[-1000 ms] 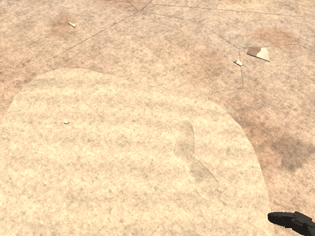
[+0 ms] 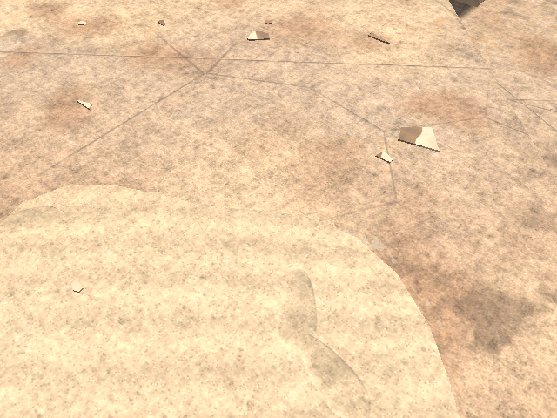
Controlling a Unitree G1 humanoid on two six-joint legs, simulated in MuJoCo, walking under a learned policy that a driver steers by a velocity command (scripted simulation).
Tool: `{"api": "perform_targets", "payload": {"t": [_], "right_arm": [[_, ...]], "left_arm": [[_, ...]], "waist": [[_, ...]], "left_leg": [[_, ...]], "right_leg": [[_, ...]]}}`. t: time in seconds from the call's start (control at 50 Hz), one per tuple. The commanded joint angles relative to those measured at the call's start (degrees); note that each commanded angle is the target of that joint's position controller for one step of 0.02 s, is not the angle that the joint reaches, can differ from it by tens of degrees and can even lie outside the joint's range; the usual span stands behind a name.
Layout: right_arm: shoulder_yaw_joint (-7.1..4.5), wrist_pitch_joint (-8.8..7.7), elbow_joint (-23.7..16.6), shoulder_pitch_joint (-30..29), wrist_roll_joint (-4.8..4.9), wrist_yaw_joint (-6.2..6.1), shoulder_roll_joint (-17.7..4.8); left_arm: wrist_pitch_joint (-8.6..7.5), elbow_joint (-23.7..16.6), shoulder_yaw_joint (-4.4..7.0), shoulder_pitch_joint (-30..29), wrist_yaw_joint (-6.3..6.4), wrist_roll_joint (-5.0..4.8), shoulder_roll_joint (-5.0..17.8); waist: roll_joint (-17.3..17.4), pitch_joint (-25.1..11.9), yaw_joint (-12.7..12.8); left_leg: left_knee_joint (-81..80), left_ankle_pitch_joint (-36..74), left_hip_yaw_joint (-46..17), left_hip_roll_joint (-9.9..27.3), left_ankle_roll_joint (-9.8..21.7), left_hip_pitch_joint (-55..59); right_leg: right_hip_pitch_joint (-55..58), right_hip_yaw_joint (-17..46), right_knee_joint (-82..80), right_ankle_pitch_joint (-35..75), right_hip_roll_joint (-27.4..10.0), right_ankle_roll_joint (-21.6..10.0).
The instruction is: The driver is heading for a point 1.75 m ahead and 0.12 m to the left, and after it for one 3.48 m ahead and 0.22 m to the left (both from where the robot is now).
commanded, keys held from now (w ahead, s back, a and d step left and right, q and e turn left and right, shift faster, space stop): no key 0.20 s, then w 0.80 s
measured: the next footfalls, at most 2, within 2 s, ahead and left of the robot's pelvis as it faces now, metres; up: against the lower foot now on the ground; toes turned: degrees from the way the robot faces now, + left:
right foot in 0.90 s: +0.41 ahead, -0.12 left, +0.00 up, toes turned -2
left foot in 1.44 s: +0.73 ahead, +0.12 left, +0.00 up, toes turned +3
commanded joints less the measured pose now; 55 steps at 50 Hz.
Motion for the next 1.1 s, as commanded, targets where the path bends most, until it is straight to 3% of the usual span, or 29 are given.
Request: {"api": "perform_targets", "payload": {"t": [0.02, 0.2, 0.22, 0.26, 0.32, 0.38, 0.4, 0.44, 0.46, 0.48, 0.5, 0.52, 0.54, 0.58, 0.62, 0.72, 0.8, 0.84, 0.86, 0.88, 0.9, 0.92, 0.94, 0.96, 0.98, 1.0, 1.04, 1.06, 1.1], "right_arm": [[-0.97, -0.44, -0.9, 0.2, -0.03, -0.27, -6.1], [-0.62, -0.51, 1.1, 2.1, -0.05, -0.48, -5.2], [-0.44, -0.46, 1.8, 3.2, -0.04, -0.51, -4.5], [-0.9, -0.4, 1.9, 3.9, 0.58, -0.74, -5.6], [-0.75, -2.32, 0.7, 3.5, 0.84, -0.35, -4.5], [-0.28, -4.76, -0.5, 2.7, 1.26, 0.97, -1.5], [-0.23, -5.29, -0.7, 3.2, 1.46, 1.36, -1.4], [-0.26, -6.0, 0.8, 8.6, 1.85, 1.69, -1.0], [-0.65, -6.15, 2.8, 14.1, 1.69, 1.62, -2.1], [-2.04, -6.41, 5.0, 21.3, 1.49, 1.55, -6.9], [-3.76, -6.88, 5.9, 27.9, 1.46, 2.21, -13.9], [-2.4, -7.63, 5.2, 25.9, 0.25, 2.43, -9.9], [-1.63, -8.17, 3.8, 22.7, 0.14, 2.56, -7.1], [-0.79, -8.09, 2.1, 19.2, 0.55, 2.99, -5.3], [0.24, -7.05, 2.0, 20.3, 0.22, 2.64, -2.6], [-0.04, -5.82, 0.1, 20.3, -0.18, 0.64, -6.6], [-1.0, -6.08, 0.8, 22.2, 1.19, 0.43, -8.1], [-1.5, -5.69, 0.4, 21.1, 1.05, 0.48, -8.7], [-1.8, -5.27, 0.1, 20.4, 0.75, 0.52, -9.3], [-1.72, -4.7, -0.4, 19.7, 0.31, 0.57, -8.9], [-1.26, -4.47, -1.5, 18.9, -0.25, 0.71, -8.2], [0.73, -5.34, -2.5, 25.8, -0.29, 1.46, -0.6], [0.89, -7.08, -1.7, 24.8, 0.66, 1.92, -0.2], [-0.57, -8.31, -4.2, 18.7, 2.43, 2.17, -5.2], [-0.89, -8.82, -5.7, 13.9, 2.98, 1.9, -6.7], [-1.3, -8.67, -6.0, 12.1, 2.39, 1.37, -6.6], [-1.68, -6.92, -5.3, 14.8, 1.42, 0.83, -4.3], [-1.7, -6.24, -5.3, 15.3, 1.35, 0.74, -3.3], [-2.09, -5.58, -6.8, 12.1, 0.95, 0.55, -3.9]], "left_arm": [[-0.5, -0.7, 1.01, 1.4, 0.26, 0.0, 5.9], [-0.55, 2.7, 0.46, 2.9, 0.41, -0.05, 5.0], [-0.47, 3.6, 0.32, 4.1, 0.46, -0.07, 4.4], [-0.23, 3.6, 0.92, 4.3, 0.8, -0.65, 6.2], [-1.57, 3.3, 1.27, 6.0, 0.65, -1.36, 6.7], [-2.98, 4.4, 2.45, 10.0, -0.1, -1.89, 9.5], [-3.16, 4.0, 2.59, 8.9, -0.27, -2.0, 9.7], [-3.27, 1.9, 2.28, 3.5, -0.6, -2.24, 9.0], [-3.36, 0.3, 1.98, -0.3, -0.74, -2.38, 8.1], [-3.99, -1.6, 1.1, -3.2, -0.79, -2.39, 4.5], [-5.25, -3.8, 0.78, -3.7, -0.64, -2.1, 3.2], [-6.12, -4.0, 1.31, -4.3, -0.82, -2.59, 5.4], [-6.71, -3.3, 1.26, -2.4, -1.47, -3.06, 5.0], [-7.28, -2.8, 1.64, -3.0, -2.13, -2.55, 5.4], [-7.03, -3.5, 2.03, -5.0, -2.81, -1.99, 5.1], [-5.96, -8.1, 0.13, -16.6, -3.62, -1.76, 0.9], [-5.61, -10.4, 0.37, -20.3, -4.27, -2.28, 4.0], [-5.85, -10.3, 1.29, -17.8, -4.51, -2.12, 6.2], [-5.87, -9.3, 2.15, -13.6, -4.41, -2.04, 7.8], [-5.68, -6.6, 3.48, -4.7, -4.12, -2.21, 9.8], [-5.34, -3.9, 4.62, 5.2, -3.63, -2.26, 12.2], [-4.98, -2.3, 5.88, 13.0, -3.4, -0.78, 17.8], [-4.86, -1.8, 4.56, 12.4, -3.67, -0.97, 14.3], [-5.32, -2.4, 3.43, 6.1, -3.85, -1.36, 11.2], [-5.69, -3.8, 2.68, 0.3, -3.95, -1.25, 8.9], [-6.12, -4.2, 2.1, -3.5, -4.35, -0.59, 7.1], [-6.67, -3.7, 1.46, -5.9, -4.8, 0.12, 4.8], [-6.76, -3.0, 1.42, -5.0, -4.75, -0.02, 4.8], [-6.9, -1.8, 1.66, -2.5, -4.03, -0.04, 6.6]], "waist": [[-0.3, -1.1, 0.0], [-0.1, 0.0, 0.0], [-0.2, -1.2, 0.0], [-0.8, 1.6, 0.2], [-2.4, 6.1, 1.0], [-9.6, 4.8, 1.9], [-10.4, 5.5, 1.1], [-9.2, 6.6, -2.9], [-6.5, 6.6, -5.4], [4.7, 5.3, -7.5], [18.1, 2.4, -8.7], [11.5, 2.7, -6.8], [7.4, 3.8, -4.5], [3.7, 4.0, -2.8], [5.1, 3.2, -2.6], [5.2, 5.4, -3.8], [6.3, 6.8, -2.8], [6.5, 4.1, -0.1], [7.3, 0.5, 2.5], [7.3, -5.0, 6.8], [5.9, -11.1, 11.1], [-8.8, -21.6, 8.6], [-13.2, -24.9, 8.3], [-11.0, -13.9, 6.7], [-6.3, -7.7, 4.9], [-2.6, -4.0, 2.7], [-4.7, -3.0, -1.0], [-4.8, -2.4, -1.5], [-4.1, -0.3, -1.7]], "left_leg": [[-4.3, 9.6, -0.8, 1.1, 1.3, 1.9], [-5.2, 6.9, -0.6, 0.8, 1.3, 0.9], [-5.4, 1.0, 0.0, 0.1, 1.4, 1.3], [-3.6, -17.4, 1.1, -1.5, 2.7, -2.6], [-1.2, -22.0, -0.3, -0.4, 4.2, -8.9], [9.7, -10.7, 3.9, -2.0, 3.5, -12.6], [11.3, -8.9, 3.4, -1.1, 4.3, -10.9], [2.8, -9.5, 3.3, -1.0, 6.4, -1.1], [-3.1, -7.3, 0.7, -0.1, 6.9, 7.1], [-9.8, -13.1, -12.9, 7.0, 9.7, 14.5], [-18.2, -13.3, -35.1, 19.1, 16.6, 21.7], [-18.6, -9.8, -39.9, 22.0, 18.0, 22.0], [-17.4, -5.2, -34.2, 20.4, 16.5, 21.8], [-17.9, 4.3, -23.3, 17.2, 13.4, 21.4], [-19.2, 14.1, -14.5, 13.4, 11.1, 18.9], [-23.5, 16.0, -5.1, 9.7, 10.8, 7.2], [-24.3, 18.0, -4.1, 12.9, 10.4, 9.8], [-19.0, 31.5, -2.8, 14.1, 9.0, 14.5], [-13.2, 42.6, -1.7, 13.8, 8.1, 15.7], [-2.9, 49.8, 0.1, 11.9, 6.9, 14.1], [11.2, 42.6, 1.1, 9.6, 5.2, 4.6], [35.8, 15.4, 2.9, -0.2, 1.3, -17.2], [47.2, -15.2, -5.3, -3.6, 2.0, -23.8], [51.4, -12.9, -6.0, 0.0, 3.5, -29.5], [49.9, -7.6, -4.3, 3.3, 4.5, -29.0], [46.1, -3.2, -3.3, 5.6, 4.6, -26.0], [40.6, 0.1, -3.7, 8.2, 4.6, -18.7], [39.0, 0.2, -3.1, 8.5, 4.4, -17.9], [34.9, 3.5, -2.3, 8.9, 3.3, -20.9]], "right_leg": [[-2.8, 0.8, -5.4, 10.8, -1.3, -0.8], [-3.7, 0.3, -6.5, 7.4, -1.0, -0.8], [-3.3, -0.2, -6.9, 1.4, -0.4, -0.9], [-6.6, 0.2, -6.6, -17.1, 0.2, -2.8], [-9.1, 6.5, -9.0, -26.2, -3.9, -6.3], [-4.0, 20.0, -15.9, -29.3, -12.9, -11.4], [-6.3, 23.0, -17.5, -28.6, -15.1, -12.6], [-13.3, 18.5, -15.2, -24.5, -12.6, -10.7], [-18.3, 13.1, -9.5, -18.3, -8.8, -8.3], [-26.0, 2.1, 6.0, -9.4, -1.6, -4.2], [-34.4, -3.4, 23.5, -9.9, 2.7, -1.9], [-39.7, 2.0, 35.0, -13.2, 0.7, -2.6], [-42.0, 3.4, 40.0, -9.2, -1.6, -3.9], [-43.8, 1.8, 39.0, -0.9, -5.0, -5.0], [-39.8, -0.5, 33.7, 3.5, -6.3, -4.1], [-28.3, -5.2, 11.7, 14.7, -3.2, -0.8], [-23.3, -4.2, 3.6, 18.0, -2.4, -2.7], [-18.9, -4.3, 2.0, 16.3, -1.2, -4.6], [-13.0, -5.4, 2.7, 14.7, 0.4, -5.7], [-2.2, -6.4, 3.0, 13.7, 2.2, -7.3], [13.3, -1.4, 3.9, 12.2, -2.3, -9.5], [35.1, 25.7, -0.8, -2.1, -18.3, -18.8], [34.2, 44.0, -13.4, -9.4, -22.7, -20.2], [25.0, 37.3, -15.1, -10.9, -20.7, -16.9], [14.9, 28.3, -16.2, -5.6, -18.9, -15.2], [5.9, 21.2, -17.8, 1.4, -16.6, -14.1], [-2.8, 12.9, -20.4, 6.5, -12.6, -12.7], [-4.8, 10.9, -21.6, 7.8, -12.0, -13.2], [-6.3, 8.4, -23.7, 9.7, -11.7, -14.3]]}}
